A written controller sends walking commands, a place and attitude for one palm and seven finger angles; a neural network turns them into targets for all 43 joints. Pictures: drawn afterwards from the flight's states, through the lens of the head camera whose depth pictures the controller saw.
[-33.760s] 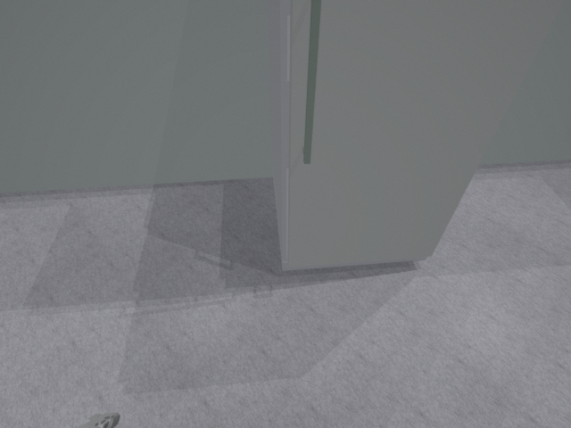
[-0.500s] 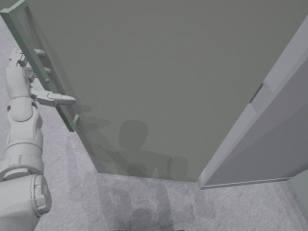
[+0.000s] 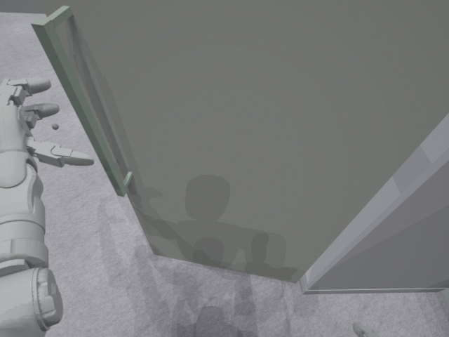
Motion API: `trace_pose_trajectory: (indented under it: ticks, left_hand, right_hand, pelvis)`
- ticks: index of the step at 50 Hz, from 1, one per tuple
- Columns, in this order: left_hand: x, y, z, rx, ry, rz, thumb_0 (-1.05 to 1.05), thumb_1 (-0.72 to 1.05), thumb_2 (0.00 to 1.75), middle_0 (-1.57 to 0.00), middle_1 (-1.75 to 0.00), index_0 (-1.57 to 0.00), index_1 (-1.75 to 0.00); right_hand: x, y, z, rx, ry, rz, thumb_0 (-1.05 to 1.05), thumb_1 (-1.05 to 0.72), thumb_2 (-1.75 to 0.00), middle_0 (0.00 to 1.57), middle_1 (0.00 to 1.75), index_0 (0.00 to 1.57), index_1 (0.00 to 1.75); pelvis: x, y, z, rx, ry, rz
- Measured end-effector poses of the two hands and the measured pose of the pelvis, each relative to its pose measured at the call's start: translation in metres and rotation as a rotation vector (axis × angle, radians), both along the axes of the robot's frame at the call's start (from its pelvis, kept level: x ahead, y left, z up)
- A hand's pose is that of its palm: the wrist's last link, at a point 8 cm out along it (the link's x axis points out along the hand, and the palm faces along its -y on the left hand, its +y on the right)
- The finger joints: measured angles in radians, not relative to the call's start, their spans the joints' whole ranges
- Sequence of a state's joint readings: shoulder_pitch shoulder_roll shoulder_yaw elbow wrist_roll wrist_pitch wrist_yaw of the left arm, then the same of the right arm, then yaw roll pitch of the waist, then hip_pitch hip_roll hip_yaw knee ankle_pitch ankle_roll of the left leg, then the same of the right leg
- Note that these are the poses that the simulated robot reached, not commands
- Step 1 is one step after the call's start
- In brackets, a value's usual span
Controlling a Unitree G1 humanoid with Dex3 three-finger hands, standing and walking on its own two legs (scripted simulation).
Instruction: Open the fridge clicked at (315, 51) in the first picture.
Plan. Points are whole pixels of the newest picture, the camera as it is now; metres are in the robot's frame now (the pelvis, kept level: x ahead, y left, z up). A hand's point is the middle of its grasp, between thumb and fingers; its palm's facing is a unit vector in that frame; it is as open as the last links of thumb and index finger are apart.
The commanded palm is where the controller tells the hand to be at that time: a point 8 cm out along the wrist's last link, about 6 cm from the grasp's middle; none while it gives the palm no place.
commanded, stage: slip the hand off the handle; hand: left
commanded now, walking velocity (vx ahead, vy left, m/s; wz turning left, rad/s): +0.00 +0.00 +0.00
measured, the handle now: (100, 126) +0.45 +0.26 +0.11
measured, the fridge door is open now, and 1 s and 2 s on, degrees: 78 78 78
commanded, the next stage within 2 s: draw the hand back to the body in 0.96 s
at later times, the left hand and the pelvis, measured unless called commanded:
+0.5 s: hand (34, 142) +0.38 +0.33 +0.14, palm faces +0.39 -0.91 -0.15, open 14.7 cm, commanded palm +0.33 +0.37 +0.14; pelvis +0.00 +0.01 +0.00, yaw -2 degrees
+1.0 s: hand out of the picture +0.30 +0.35 +0.14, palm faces +0.42 -0.89 -0.16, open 14.7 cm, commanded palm +0.26 +0.39 +0.14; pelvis -0.01 +0.00 +0.00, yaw +1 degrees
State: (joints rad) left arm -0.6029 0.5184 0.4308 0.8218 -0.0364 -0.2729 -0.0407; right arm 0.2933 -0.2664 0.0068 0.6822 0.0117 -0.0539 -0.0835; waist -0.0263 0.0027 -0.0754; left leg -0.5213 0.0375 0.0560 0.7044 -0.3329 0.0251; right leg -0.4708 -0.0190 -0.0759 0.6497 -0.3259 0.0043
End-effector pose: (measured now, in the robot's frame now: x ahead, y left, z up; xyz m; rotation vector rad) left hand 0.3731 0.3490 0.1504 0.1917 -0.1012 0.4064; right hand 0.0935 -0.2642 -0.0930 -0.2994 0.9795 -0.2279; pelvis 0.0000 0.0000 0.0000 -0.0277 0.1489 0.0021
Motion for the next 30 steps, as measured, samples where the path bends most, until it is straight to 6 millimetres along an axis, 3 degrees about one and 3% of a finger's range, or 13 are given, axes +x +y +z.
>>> trace_pose_trajectory:
  ticks: [6, 16, 23, 30]
  left_hand:
    - [0.005, 0.010, -0.003, -0.012, 0.010, -0.007, -0.02, -0.55, 0.19, -0.25, -1.16, -0.25, -1.15]
    - [0.010, 0.018, 0.001, 0.003, 0.004, -0.032, -0.02, -0.55, 0.19, -0.25, -1.15, -0.25, -1.15]
    - [-0.019, 0.020, -0.006, -0.008, -0.008, -0.027, -0.02, -0.54, 0.20, -0.25, -1.15, -0.25, -1.15]
    - [-0.061, 0.033, -0.009, -0.001, -0.016, 0.025, -0.02, -0.54, 0.20, -0.25, -1.15, -0.26, -1.15]
  right_hand:
    - [-0.005, 0.002, -0.004, -0.005, 0.038, -0.004, 0.01, -0.90, -0.90, 0.21, 0.30, 0.20, 0.30]
    - [-0.034, 0.002, -0.009, -0.002, 0.112, -0.061, 0.01, -0.90, -0.90, 0.21, 0.30, 0.20, 0.30]
    - [-0.040, 0.004, -0.007, 0.015, 0.091, -0.092, 0.01, -0.90, -0.90, 0.21, 0.30, 0.20, 0.30]
    - [-0.018, 0.007, -0.001, 0.007, 0.012, -0.043, 0.01, -0.90, -0.90, 0.21, 0.30, 0.20, 0.30]
  pelvis:
    - [0.002, 0.002, -0.001, -0.003, 0.013, 0.002]
    - [0.004, 0.006, -0.002, -0.006, 0.029, -0.013]
    - [0.006, 0.009, -0.001, -0.002, 0.012, -0.033]
    - [-0.002, 0.007, -0.001, -0.004, -0.019, -0.017]
